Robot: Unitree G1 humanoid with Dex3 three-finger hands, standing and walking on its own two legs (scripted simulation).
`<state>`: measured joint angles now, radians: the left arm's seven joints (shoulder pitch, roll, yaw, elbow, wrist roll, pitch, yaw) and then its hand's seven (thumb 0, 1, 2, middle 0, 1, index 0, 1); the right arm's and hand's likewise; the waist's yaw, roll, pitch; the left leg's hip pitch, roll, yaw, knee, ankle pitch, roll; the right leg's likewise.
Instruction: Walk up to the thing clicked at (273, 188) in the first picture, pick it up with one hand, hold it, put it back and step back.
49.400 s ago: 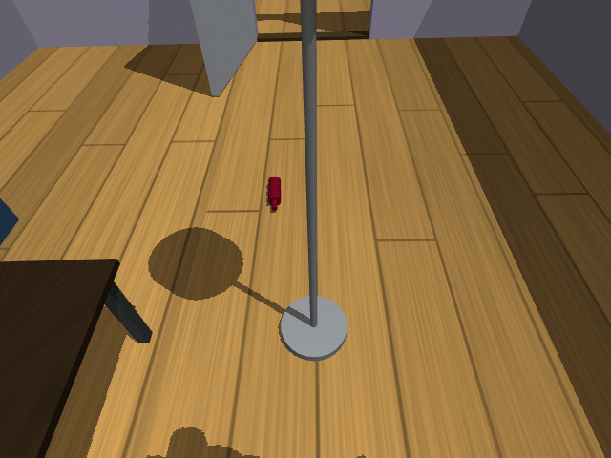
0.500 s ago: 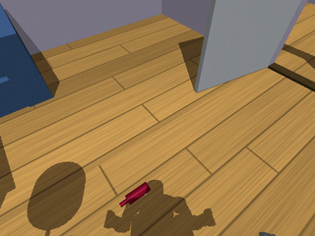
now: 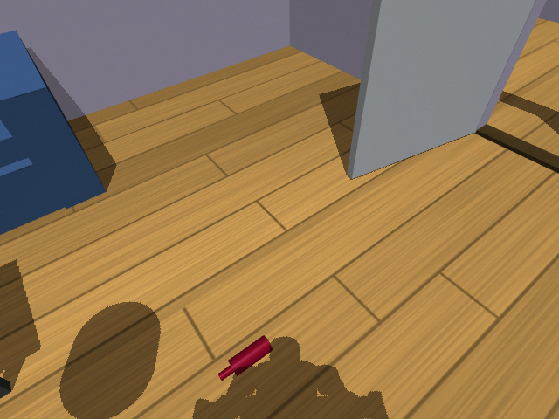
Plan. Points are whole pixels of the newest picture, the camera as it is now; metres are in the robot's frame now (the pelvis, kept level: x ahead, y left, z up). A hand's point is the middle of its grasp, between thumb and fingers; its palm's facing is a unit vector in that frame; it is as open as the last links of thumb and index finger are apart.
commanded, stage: stand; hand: left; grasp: from above
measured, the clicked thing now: (244, 359) +0.45 +0.18 -0.75
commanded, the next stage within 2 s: step back in 1.64 s
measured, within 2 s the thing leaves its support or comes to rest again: neither
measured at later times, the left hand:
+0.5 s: hand out of the picture +0.06 +0.23 -0.16, palm faces +0.00 -0.94 -0.34, open 7.4 cm
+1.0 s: hand out of the picture +0.10 +0.23 -0.15, palm faces -0.01 -0.94 -0.35, open 7.4 cm
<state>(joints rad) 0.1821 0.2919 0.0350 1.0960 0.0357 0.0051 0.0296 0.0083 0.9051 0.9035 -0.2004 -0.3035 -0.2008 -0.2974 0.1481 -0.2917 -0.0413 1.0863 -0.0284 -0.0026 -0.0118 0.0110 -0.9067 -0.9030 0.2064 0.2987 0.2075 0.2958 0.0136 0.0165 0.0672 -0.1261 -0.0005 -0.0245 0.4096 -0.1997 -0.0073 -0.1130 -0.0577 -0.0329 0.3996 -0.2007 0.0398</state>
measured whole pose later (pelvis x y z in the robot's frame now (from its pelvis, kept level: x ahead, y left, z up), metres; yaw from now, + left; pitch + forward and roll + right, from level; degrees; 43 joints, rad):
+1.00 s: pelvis +0.02 -0.02 +0.00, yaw -1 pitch -3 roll +0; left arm 0.10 0.32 0.03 1.14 0.02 0.00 0.01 0.01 0.90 0.90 -0.20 -0.30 -0.20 -0.30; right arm 0.11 -0.33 -0.02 1.14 -0.02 -0.01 -0.01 0.01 -0.91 -0.90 0.21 0.30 0.21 0.30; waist 0.00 0.02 0.06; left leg -0.09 0.04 -0.01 0.32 -0.18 -0.04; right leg -0.10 -0.02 -0.02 0.34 -0.19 0.01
